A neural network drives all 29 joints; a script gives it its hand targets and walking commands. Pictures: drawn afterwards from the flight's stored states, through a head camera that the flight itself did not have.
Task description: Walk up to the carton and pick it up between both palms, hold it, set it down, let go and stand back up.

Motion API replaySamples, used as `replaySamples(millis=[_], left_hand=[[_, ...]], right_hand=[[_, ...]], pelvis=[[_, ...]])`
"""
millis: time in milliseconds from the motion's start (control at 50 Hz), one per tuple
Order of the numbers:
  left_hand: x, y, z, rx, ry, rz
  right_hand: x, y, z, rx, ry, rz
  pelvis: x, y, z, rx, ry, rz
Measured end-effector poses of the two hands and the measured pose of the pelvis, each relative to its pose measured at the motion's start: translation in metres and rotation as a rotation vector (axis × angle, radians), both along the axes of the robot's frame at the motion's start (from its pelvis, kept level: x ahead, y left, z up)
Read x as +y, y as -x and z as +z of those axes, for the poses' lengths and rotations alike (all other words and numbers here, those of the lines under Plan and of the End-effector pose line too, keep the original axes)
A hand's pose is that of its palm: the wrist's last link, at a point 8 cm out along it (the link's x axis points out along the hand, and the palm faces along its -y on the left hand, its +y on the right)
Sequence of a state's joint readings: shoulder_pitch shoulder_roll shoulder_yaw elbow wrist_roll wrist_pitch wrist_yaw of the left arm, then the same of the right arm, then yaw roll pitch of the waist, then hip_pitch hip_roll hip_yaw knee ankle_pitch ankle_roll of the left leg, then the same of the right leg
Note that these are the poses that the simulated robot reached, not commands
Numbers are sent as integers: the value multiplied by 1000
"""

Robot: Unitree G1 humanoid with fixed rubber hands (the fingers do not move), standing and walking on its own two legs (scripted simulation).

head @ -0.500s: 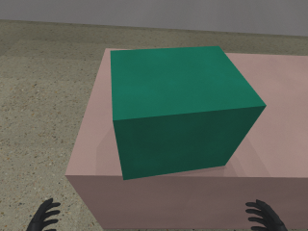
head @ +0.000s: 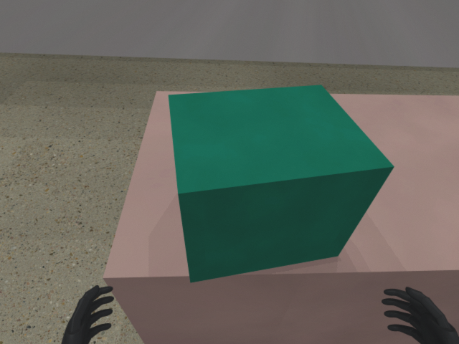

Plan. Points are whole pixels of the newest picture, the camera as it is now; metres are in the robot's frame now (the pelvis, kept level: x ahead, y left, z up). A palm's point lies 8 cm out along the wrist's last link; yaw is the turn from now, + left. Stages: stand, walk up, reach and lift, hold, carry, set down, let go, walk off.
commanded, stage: reach and lift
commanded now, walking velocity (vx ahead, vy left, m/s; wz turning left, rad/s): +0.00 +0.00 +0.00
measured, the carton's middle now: (258, 180) +0.43 -0.03 +0.06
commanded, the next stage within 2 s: none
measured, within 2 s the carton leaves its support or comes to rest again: neither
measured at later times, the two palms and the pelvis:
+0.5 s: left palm (91, 321) +0.16 +0.22 +0.05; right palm (454, 318) +0.18 -0.29 +0.06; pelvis -0.01 -0.01 +0.00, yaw +0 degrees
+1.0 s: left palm (83, 264) +0.22 +0.24 +0.09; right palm (443, 259) +0.24 -0.29 +0.10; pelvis -0.01 +0.00 +0.00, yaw -1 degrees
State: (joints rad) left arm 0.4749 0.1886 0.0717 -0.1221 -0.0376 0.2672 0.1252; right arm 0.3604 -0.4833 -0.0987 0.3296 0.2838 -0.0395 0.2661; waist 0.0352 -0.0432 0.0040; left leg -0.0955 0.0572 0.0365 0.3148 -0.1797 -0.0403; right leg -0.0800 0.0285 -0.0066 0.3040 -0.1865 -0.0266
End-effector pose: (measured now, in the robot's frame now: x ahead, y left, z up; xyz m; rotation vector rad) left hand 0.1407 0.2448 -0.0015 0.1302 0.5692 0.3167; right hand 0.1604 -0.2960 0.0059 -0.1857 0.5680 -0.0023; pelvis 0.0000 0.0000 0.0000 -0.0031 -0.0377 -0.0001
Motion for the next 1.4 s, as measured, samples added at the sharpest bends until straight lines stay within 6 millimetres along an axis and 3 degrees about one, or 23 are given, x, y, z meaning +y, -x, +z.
replaySamples(millis=[200,600,860,1140,1400], left_hand=[[-18,5,17,-113,28,13],[-26,-30,53,-300,53,13],[-14,-69,79,-317,27,8],[-8,-89,114,-339,16,-8],[-1,-108,144,-339,22,11]], right_hand=[[-8,-7,26,-106,-19,35],[2,-23,62,-249,-86,80],[7,-66,89,-270,-102,95],[12,-98,111,-297,-127,104],[13,-135,132,-329,-145,90]], pelvis=[[-8,8,-2,15,-3,11],[-8,14,-3,31,-8,-7],[-1,12,-1,54,-7,-29],[-3,4,0,42,-4,-26],[-8,8,1,42,-5,-41]])
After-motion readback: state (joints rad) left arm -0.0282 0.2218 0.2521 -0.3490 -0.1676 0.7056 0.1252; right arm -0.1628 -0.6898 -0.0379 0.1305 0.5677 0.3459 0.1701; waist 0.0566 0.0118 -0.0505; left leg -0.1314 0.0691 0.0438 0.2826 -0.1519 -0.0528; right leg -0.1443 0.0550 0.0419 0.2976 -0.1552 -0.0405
